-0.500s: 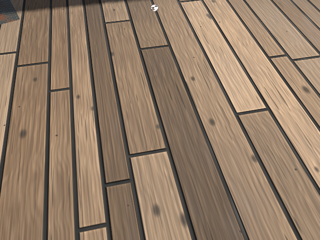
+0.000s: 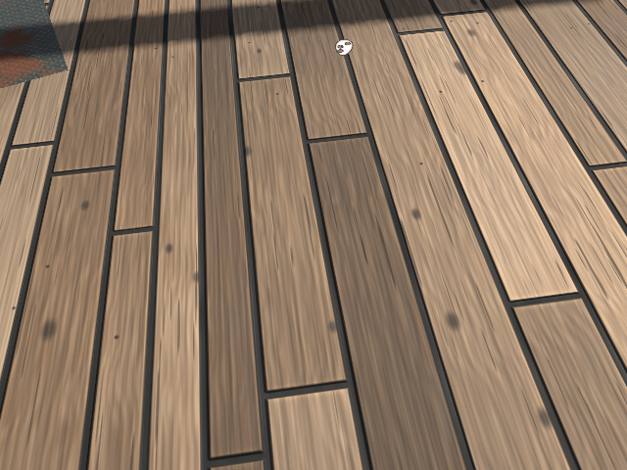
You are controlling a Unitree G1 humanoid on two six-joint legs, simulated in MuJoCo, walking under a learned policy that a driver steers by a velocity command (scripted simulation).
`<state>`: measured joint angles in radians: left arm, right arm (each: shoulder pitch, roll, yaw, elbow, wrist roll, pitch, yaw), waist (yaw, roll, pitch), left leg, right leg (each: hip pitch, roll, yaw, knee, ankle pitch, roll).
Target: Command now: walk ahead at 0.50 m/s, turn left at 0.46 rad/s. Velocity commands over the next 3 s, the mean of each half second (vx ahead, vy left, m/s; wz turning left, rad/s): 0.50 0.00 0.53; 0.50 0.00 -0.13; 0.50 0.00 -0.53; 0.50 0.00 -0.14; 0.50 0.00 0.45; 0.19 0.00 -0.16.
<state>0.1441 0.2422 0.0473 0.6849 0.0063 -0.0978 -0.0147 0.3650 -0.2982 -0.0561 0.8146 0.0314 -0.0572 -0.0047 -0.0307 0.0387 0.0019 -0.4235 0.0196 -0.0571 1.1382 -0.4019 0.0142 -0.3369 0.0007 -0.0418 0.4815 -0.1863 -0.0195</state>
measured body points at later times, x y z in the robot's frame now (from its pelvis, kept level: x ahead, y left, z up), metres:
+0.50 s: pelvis +0.25 +0.09 -0.01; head +0.29 +0.11 +0.44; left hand +0.26 +0.39 -0.13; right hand +0.48 -0.13 -0.10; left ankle +0.29 +0.17 -0.74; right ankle +0.18 -0.11 -0.64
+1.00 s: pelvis +0.54 +0.11 -0.02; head +0.58 +0.12 +0.43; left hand +0.67 +0.41 -0.11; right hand +0.66 -0.15 -0.14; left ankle +0.33 +0.19 -0.67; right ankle +0.65 +0.06 -0.74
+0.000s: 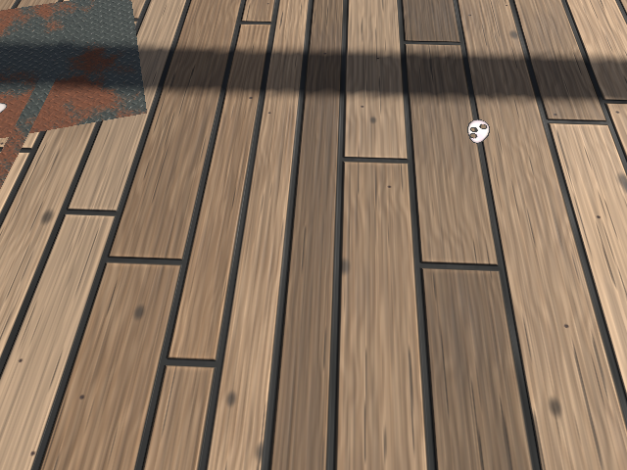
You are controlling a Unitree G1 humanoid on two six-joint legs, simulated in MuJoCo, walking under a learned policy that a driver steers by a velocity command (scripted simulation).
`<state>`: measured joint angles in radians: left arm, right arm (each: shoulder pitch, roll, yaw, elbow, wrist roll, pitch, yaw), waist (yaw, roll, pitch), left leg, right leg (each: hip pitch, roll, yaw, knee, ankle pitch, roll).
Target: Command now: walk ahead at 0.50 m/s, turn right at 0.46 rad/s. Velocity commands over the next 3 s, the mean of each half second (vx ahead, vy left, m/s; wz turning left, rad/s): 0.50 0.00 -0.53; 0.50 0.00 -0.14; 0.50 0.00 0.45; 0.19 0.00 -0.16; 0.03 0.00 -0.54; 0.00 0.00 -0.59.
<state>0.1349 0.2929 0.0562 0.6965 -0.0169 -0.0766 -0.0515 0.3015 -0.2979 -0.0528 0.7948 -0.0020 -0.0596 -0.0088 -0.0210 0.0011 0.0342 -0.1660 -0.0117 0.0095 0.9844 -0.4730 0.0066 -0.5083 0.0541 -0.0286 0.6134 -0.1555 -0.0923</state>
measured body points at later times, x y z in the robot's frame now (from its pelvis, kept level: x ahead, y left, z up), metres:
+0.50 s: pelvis +0.29 +0.02 +0.01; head +0.32 +0.02 +0.46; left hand +0.43 +0.28 -0.11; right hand +0.41 -0.28 -0.06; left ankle +0.39 +0.11 -0.72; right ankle +0.13 -0.07 -0.64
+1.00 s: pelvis +0.52 -0.11 +0.01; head +0.55 -0.13 +0.46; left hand +0.80 +0.05 -0.06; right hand +0.44 -0.38 -0.12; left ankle +0.46 +0.08 -0.64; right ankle +0.55 -0.23 -0.72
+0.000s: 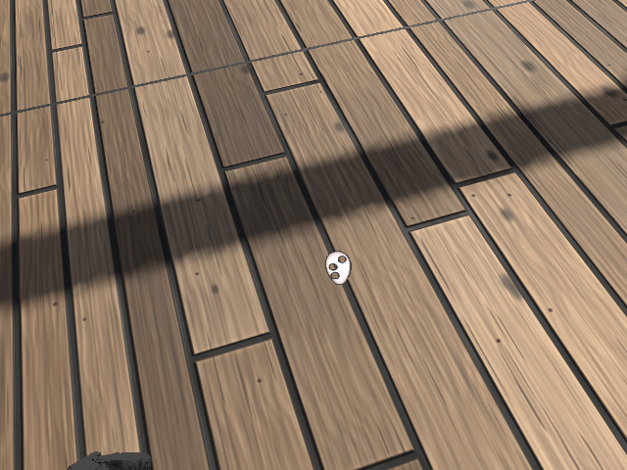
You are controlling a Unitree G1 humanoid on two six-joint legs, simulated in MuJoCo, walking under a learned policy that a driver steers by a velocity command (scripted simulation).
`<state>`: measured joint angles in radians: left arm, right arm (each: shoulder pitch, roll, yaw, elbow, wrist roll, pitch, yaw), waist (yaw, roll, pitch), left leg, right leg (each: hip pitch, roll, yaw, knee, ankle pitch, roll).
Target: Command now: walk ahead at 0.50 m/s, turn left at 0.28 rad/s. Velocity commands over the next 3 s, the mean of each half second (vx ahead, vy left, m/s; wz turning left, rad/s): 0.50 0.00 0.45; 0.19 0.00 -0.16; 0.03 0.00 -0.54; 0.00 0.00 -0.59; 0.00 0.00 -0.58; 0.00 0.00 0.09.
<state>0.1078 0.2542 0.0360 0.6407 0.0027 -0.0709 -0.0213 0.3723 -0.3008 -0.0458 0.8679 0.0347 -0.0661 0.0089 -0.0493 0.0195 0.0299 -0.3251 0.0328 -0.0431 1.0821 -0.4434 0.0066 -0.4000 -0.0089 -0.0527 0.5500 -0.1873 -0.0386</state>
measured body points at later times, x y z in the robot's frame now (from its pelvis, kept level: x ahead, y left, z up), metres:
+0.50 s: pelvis +0.26 +0.07 -0.01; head +0.30 +0.09 +0.43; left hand +0.24 +0.36 -0.14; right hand +0.51 -0.14 -0.10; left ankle +0.33 +0.16 -0.73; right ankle +0.12 -0.11 -0.64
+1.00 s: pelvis +0.46 +0.09 +0.00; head +0.51 +0.09 +0.44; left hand +0.54 +0.39 -0.10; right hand +0.66 -0.15 -0.12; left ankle +0.33 +0.18 -0.66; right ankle +0.56 +0.02 -0.73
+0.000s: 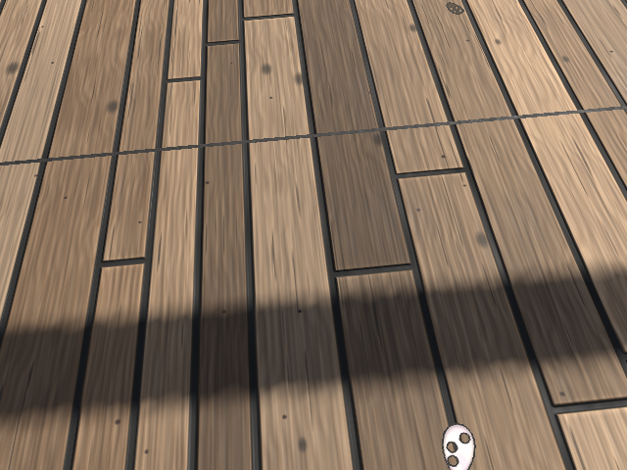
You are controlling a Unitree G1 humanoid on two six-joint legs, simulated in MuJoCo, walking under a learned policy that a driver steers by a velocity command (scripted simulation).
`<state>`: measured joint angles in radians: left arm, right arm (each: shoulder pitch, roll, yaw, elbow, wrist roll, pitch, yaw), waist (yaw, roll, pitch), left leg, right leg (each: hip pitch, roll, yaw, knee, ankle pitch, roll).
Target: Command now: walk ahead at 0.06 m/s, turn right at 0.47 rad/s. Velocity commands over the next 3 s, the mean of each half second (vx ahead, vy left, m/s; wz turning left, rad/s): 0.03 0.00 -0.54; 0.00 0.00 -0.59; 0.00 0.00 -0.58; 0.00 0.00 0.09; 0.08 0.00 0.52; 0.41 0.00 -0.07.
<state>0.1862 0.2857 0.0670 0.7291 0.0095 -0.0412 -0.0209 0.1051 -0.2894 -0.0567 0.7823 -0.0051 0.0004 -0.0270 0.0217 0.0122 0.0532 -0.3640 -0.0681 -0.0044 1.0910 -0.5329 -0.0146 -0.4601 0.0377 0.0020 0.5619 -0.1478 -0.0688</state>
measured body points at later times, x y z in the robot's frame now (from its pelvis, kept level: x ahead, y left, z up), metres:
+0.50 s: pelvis +0.04 +0.05 +0.02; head +0.08 +0.06 +0.46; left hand +0.28 +0.28 -0.09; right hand +0.07 -0.26 -0.08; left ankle +0.08 +0.16 -0.73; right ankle +0.00 -0.08 -0.64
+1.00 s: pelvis +0.02 +0.00 +0.02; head +0.04 -0.05 +0.46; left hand +0.31 +0.15 -0.06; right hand -0.02 -0.32 -0.10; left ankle +0.12 +0.13 -0.65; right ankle -0.02 -0.08 -0.73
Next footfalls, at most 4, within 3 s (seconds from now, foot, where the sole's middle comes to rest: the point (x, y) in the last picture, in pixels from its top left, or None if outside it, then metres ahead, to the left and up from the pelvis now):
0.34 left None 0.12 0.15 -0.76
0.76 right None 0.01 -0.10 -0.76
1.22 left None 0.16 0.07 -0.76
1.62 right None -0.06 -0.09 -0.76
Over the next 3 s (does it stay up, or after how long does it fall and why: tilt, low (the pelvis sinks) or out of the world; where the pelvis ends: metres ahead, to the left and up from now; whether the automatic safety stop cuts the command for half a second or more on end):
stays up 0.20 -0.10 0.01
